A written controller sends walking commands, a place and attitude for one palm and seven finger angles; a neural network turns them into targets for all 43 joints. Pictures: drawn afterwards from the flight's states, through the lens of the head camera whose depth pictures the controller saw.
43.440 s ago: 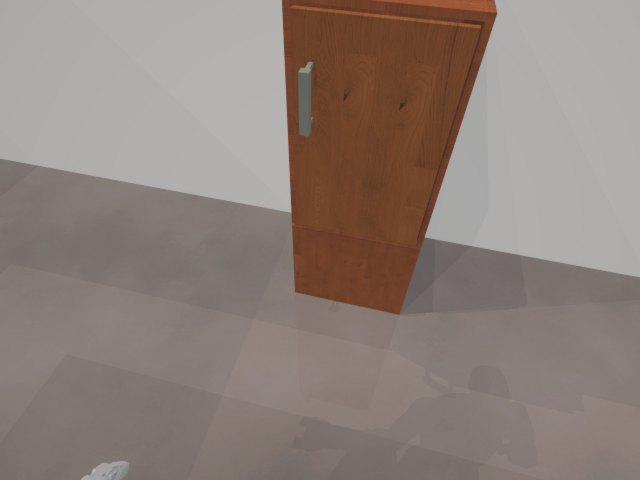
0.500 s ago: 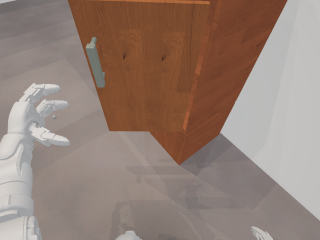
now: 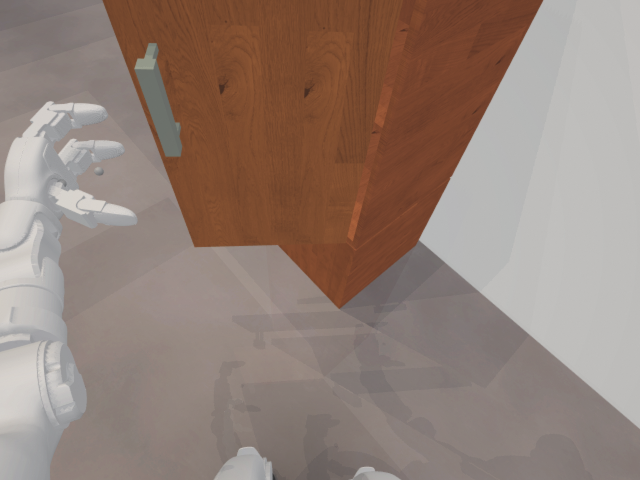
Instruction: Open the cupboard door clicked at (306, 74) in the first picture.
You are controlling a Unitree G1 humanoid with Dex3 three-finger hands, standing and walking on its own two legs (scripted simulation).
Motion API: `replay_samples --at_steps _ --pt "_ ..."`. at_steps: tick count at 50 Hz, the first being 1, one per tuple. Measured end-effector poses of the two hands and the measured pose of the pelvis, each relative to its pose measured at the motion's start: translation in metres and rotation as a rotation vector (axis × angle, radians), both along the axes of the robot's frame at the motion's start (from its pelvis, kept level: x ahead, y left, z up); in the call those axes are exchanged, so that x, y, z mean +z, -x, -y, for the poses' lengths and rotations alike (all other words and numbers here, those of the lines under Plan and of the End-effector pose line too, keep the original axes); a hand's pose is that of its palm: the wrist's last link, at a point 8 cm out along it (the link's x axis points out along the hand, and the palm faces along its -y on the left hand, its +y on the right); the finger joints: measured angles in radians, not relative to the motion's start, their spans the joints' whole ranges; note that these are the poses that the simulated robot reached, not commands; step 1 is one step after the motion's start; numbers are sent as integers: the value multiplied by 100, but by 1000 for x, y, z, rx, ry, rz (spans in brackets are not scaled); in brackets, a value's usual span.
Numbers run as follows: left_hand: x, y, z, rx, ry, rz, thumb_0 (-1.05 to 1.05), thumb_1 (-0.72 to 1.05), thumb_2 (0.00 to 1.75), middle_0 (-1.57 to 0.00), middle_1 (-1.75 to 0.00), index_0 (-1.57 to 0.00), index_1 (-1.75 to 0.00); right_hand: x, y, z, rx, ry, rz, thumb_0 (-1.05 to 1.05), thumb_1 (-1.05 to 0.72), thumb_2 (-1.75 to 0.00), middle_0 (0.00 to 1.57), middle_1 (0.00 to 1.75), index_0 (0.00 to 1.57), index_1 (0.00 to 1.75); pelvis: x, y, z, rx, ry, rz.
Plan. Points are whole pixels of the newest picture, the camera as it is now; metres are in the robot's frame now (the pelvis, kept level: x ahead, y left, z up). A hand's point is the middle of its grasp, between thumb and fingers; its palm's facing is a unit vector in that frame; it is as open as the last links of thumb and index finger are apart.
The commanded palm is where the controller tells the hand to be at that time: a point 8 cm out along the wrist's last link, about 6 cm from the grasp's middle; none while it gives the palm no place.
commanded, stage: move the hooked fingers beside the handle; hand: left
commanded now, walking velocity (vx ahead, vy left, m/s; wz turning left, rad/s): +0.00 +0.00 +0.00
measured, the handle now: (163, 103) +0.60 +0.21 +0.10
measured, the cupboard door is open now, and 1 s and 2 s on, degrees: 53 53 53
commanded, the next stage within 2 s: slide the fingers in behind the handle in 1.62 s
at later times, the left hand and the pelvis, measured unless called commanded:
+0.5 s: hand (111, 126) +0.53 +0.26 +0.11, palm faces +0.07 -1.00 +0.01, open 14.0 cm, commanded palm +0.52 +0.31 +0.10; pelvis +0.01 +0.00 -0.01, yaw -1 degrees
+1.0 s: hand (105, 128) +0.53 +0.27 +0.11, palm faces +0.06 -1.00 +0.00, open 14.0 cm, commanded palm +0.51 +0.31 +0.09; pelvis +0.02 +0.01 -0.01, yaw -1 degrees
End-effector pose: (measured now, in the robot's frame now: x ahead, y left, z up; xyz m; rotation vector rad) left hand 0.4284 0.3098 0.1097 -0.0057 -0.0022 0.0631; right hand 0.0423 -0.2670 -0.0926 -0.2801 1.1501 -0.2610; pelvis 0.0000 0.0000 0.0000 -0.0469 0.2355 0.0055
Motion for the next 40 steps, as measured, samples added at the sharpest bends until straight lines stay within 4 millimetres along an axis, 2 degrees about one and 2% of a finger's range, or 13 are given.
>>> replay_samples --at_steps 11,20,30,40 --pt "0 -37 3 9 1 -14 -1 -50 30 -30 -120 -30 -120 -2 44 9 -76 26 -137 1 -91 -89 20 30 20 30 -5 -1 3 -11 7 -50" --pt "-1 -63 -4 8 -6 -47 -1 -50 30 -30 -120 -30 -120 0 68 9 -121 39 -226 1 -91 -89 20 30 20 30 -10 -5 4 -16 17 -92" --pt "-1 -93 -6 0 3 -29 -1 -50 30 -30 -120 -30 -120 2 76 1 -140 45 -291 0 -91 -89 20 30 20 30 -14 -11 1 -21 28 -144" --pt "-15 -87 -10 11 16 -54 -1 -50 30 -30 -120 -30 -120 2 64 -11 -145 4 -282 0 -91 -89 20 30 20 30 -10 -23 -5 -36 26 -136"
